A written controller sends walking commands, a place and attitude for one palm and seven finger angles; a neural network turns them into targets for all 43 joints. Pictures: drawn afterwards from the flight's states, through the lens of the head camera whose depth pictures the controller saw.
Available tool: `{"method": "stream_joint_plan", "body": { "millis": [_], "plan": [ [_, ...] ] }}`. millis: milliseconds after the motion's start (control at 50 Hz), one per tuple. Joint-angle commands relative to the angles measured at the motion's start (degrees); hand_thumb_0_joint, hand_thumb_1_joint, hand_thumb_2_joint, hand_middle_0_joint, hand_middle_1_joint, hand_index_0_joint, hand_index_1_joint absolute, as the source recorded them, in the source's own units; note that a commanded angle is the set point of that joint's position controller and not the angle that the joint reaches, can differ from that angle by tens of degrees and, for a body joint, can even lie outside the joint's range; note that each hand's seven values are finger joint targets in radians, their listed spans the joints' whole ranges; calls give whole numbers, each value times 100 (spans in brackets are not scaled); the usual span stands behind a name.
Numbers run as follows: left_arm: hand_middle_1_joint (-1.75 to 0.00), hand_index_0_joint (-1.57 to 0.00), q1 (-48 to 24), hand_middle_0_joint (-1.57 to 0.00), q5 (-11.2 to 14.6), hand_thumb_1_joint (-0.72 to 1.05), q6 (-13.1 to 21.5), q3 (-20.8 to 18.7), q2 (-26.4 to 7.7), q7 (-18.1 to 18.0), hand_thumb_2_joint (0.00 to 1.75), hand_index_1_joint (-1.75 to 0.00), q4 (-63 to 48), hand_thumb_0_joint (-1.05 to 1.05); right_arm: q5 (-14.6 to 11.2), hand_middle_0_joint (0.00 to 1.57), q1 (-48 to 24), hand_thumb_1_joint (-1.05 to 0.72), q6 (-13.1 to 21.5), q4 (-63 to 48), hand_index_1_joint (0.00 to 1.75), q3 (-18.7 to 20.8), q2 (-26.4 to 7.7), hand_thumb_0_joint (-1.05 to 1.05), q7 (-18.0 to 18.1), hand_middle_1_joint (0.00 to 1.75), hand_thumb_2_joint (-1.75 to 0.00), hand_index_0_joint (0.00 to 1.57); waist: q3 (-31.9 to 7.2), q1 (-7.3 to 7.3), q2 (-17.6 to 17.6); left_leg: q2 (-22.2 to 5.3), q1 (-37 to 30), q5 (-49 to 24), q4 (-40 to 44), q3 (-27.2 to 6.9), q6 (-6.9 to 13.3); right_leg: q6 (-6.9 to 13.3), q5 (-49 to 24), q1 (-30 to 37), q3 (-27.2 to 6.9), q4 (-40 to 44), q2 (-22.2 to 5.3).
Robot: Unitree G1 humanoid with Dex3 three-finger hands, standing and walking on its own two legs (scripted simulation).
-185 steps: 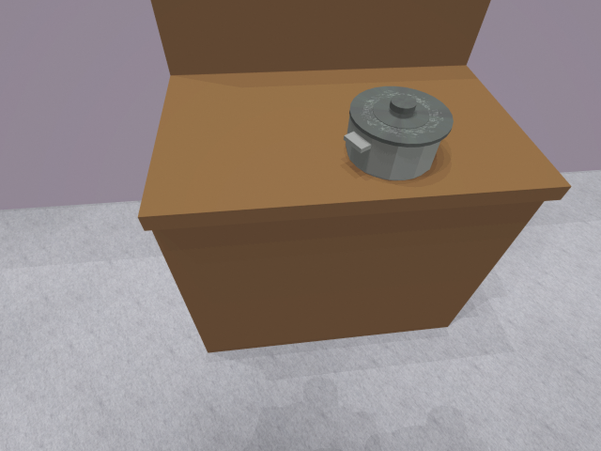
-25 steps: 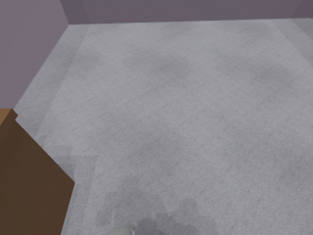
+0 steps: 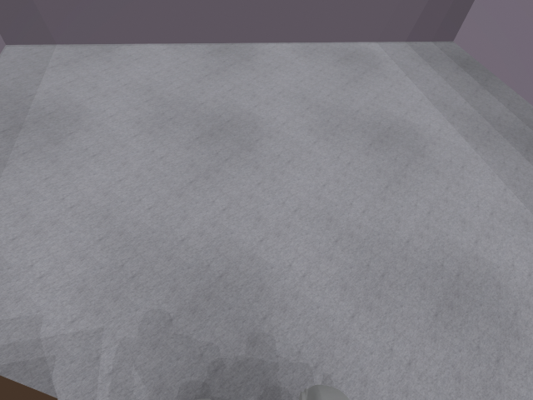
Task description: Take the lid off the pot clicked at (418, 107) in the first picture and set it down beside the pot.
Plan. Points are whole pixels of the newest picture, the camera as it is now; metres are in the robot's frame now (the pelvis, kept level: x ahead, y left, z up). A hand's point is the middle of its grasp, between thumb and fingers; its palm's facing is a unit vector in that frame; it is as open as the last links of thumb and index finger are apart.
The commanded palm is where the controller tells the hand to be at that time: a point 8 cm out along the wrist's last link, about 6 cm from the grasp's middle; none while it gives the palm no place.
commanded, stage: walk to a spot facing it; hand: left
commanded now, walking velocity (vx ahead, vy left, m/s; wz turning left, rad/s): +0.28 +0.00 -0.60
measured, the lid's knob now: out of the picture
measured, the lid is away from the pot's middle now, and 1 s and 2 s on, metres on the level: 0.00 0.00 0.00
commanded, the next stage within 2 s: turn to face it in 0.32 s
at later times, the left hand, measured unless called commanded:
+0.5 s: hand (247, 284) +0.36 +0.07 -0.16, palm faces -0.30 -0.93 -0.21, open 7.3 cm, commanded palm none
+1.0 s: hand (190, 329) +0.26 +0.17 -0.18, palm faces +0.06 -0.98 -0.19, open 7.3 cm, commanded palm none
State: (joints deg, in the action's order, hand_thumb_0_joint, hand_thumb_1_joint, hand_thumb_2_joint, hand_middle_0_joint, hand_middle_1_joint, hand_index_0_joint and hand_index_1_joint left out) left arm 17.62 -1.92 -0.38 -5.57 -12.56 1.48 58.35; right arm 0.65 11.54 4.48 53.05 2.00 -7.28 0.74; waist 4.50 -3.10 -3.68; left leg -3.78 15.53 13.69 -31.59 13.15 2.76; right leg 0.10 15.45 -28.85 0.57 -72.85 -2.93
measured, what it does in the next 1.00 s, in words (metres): walks ahead: right foot, then left foot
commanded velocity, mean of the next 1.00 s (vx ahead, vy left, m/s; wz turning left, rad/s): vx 0.03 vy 0.00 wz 0.13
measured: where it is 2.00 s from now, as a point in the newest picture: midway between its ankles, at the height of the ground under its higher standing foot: outside the picture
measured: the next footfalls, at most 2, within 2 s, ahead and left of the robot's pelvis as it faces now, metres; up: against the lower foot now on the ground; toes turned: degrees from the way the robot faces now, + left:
right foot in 0.42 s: +0.26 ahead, -0.16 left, +0.00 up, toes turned -21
left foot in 0.88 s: +0.25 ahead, +0.04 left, +0.00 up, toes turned +6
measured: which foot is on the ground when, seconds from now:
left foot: down 0.00-0.40, up 0.42-0.86, down 0.88-1.00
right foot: up 0.00-0.40, down 0.42-0.88, up 0.90-1.00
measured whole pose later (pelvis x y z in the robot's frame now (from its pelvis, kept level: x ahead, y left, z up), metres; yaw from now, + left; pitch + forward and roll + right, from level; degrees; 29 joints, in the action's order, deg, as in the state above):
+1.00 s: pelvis +0.20 -0.04 +0.00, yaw +0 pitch +1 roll -2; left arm 11.0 -1.6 -3.4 -5.3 -13.2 -0.8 55.4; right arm 1.2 13.1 -0.9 53.9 3.0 -9.7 0.2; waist 3.8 0.1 -2.6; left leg -1.4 18.6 17.1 -34.4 5.9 3.9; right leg -3.5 23.9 -28.9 5.9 -60.4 -4.3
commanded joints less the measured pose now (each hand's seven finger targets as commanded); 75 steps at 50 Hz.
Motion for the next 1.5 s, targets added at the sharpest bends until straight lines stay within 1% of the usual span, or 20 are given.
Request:
{"method": "stream_joint_plan", "body": {
  "millis": [0, 120, 260, 340, 360, 380, 400, 420, 540, 740, 820, 840, 860, 900, 980, 1220, 1360, 1380, 1420, 1480],
  "plan": [
    [-30, -20, 180, -20, -3, 90, -62, -31, -16, 86, 90, -30, -421, 0, 16, 20, 570, -90, 87, -55, 30, 156, -808, 0, 60, 30, -90, 20, -88, 100, 946, -1671, -153, 393, 2317, -1089, 175, -131, -627, -831, -261, -66, -460],
    [-30, -20, -785, -20, -30, 90, -97, 4, 23, 160, 90, -30, -826, 0, 11, 20, 1098, -90, 92, 100, 30, 181, -901, 0, 53, 30, -90, 20, 89, 327, 714, -1729, -1191, -398, 2269, -493, 387, -305, -1019, -1802, 17, 898, -599],
    [-30, -20, -1755, -20, 26, 90, -32, 158, 65, 147, 90, -30, -1138, 0, 92, 20, 1594, -90, -77, 329, 30, 200, -1071, 0, 27, 30, -90, 20, 112, 706, 1090, -1691, -1589, -2961, 1383, 350, 308, -156, -543, -807, 782, 3088, -183],
    [-30, -20, -889, -20, 14, 90, 110, 101, -258, 105, 90, -30, -917, 0, 66, 20, 1364, -90, -150, 202, 30, 305, -1283, 0, 17, 30, -90, 20, -604, 239, 1214, -1639, -1508, -4118, -427, 655, 21, 123, -459, 994, 1062, 4011, 294],
    [-30, -20, -156, -20, 7, 90, 203, 9, -602, 68, 90, -30, -700, 0, 28, 20, 1311, -90, -163, 120, 30, 287, -1264, 0, -27, 30, -90, 20, -1101, -142, 858, -1574, -608, -3503, -1627, 693, -245, 288, -1203, 2577, 885, 4341, 196],
    [-30, -20, 421, -20, 13, 90, 281, -151, -1309, -32, 90, -30, -606, 0, -61, 20, 1410, -90, -186, -74, 30, 214, -927, 0, -81, 30, -90, 20, -1892, -352, -556, -889, 1290, 510, -3345, 682, -601, 911, -3420, 4412, -1133, 4199, -1363],
    [-30, -20, 693, -20, 167, 90, 264, -232, -1670, -115, 90, -30, -529, 0, -84, 20, 1297, -90, -246, -180, 30, 185, -800, 0, 6, 30, -90, 20, -2454, -316, -980, -347, 2031, 2676, -4902, -155, -788, 1546, -5158, 4643, -2567, 4540, -2507],
    [-30, -20, 437, -20, 207, 90, 197, -181, -1437, -214, 90, -30, -580, 0, -80, 20, 1120, -90, -293, -127, 30, 181, -813, 0, 74, 30, -90, 20, -2095, -220, -242, -586, 1887, 2196, -4868, -960, -678, 1595, -4848, 3958, -1853, 4757, -2361],
    [-30, -20, -1084, -20, 73, 90, 257, 211, -384, -357, 90, -30, -713, 0, 50, 20, 1769, -90, -590, 579, 30, 50, -418, 0, 67, 30, -90, 20, -1067, 737, -131, -536, 803, 717, -3417, -1141, -648, 767, -2966, 1430, 107, 5422, -1245],
    [-30, -20, -697, -20, 25, 90, 65, 12, -556, -384, 90, -30, -631, 0, 28, 20, 398, -90, -633, 74, 30, 155, -444, 0, -74, 30, -90, 20, -373, 219, -316, -286, 908, 1185, -1711, -745, -588, 956, -1190, 1563, 109, 5595, -1852],
    [-30, -20, -695, -20, 74, 90, -2, -33, -605, -349, 90, -30, -700, 0, 54, 20, 696, -90, -601, 10, 30, 206, -545, 0, -104, 30, -90, 20, -572, 416, 16, -152, -66, 327, -194, -630, -466, 484, -715, 1233, 602, 4776, -1717],
    [-30, -20, -664, -20, 111, 90, -41, -30, -489, -327, 90, -30, -754, 0, 69, 20, 910, -90, -567, 26, 30, 269, -812, 0, -106, 30, -90, 20, -676, 524, 769, -503, -472, -19, 692, -1284, -275, 177, -212, 846, 878, 4008, -1392],
    [-30, -20, -664, -20, 155, 90, -67, 8, -180, -284, 90, -30, -959, 0, 112, 20, 1111, -90, -527, -70, 30, 406, -1424, 0, -68, 30, -90, 20, -675, 622, 2459, -1884, -833, -1364, 1428, -3353, 437, -361, 1319, -315, 1193, 2701, -550],
    [-30, -20, -1175, -20, 56, 90, -89, 26, -331, -239, 90, -30, -1168, 0, 124, 20, 1008, -90, -535, -72, 30, 442, -1593, 0, 25, 30, -90, 20, -731, 643, 1600, -2133, -688, -1705, 1553, -3458, 1019, -358, 1566, -744, 140, 890, -356],
    [-30, -20, -817, -20, 53, 90, -107, -34, -438, -195, 90, -30, -807, 0, 27, 20, 271, -90, -399, -279, 30, 349, -1381, 0, 81, 30, -90, 20, -884, 327, 795, -1153, -1019, -2401, 1305, -2370, 467, -554, 289, -837, -62, 416, -299],
    [-30, -20, -1127, -20, 122, 90, -163, 9, -627, -283, 90, -30, -1009, 0, 58, 20, 426, -90, -541, -252, 30, 508, -1745, 0, 13, 30, -90, 20, -745, 579, 1219, -963, -1034, -1481, 1310, -3321, 704, -681, 862, -258, -146, 2062, -71],
    [-30, -20, -508, -20, 189, 90, -92, 6, -680, -326, 90, -30, -1022, 0, 51, 20, -156, -90, -638, -511, 30, 575, -1830, 0, -29, 30, -90, 20, -918, 269, 1400, -560, 103, -1220, 921, -3684, 468, -446, 416, 1533, -60, 3943, 289],
    [-30, -20, -223, -20, 179, 90, -48, -25, -824, -345, 90, -30, -978, 0, 12, 20, -316, -90, -652, -575, 30, 556, -1735, 0, -43, 30, -90, 20, -943, 82, 1083, -353, 651, -782, 646, -3573, 259, -415, -123, 2287, -76, 4838, 185],
    [-30, -20, -133, -20, 34, 90, 19, -166, -1668, -395, 90, -30, -1099, 0, -25, 20, -287, -90, -649, -782, 30, 461, -1051, 0, -68, 30, -90, 20, -641, -41, -1611, 958, 2577, 1967, -1878, -1696, -650, 536, 347, 2932, -2673, 6239, -2448],
    [-30, -20, -1079, -20, 120, 90, 33, -26, -1097, -412, 90, -30, -1374, 0, 85, 20, -65, -90, -764, -524, 30, 537, -1321, 0, -160, 30, -90, 20, -288, 486, -715, 374, 2000, 1235, -3606, -1903, -567, 476, 132, 1454, -1464, 6040, -1865]
  ]
}}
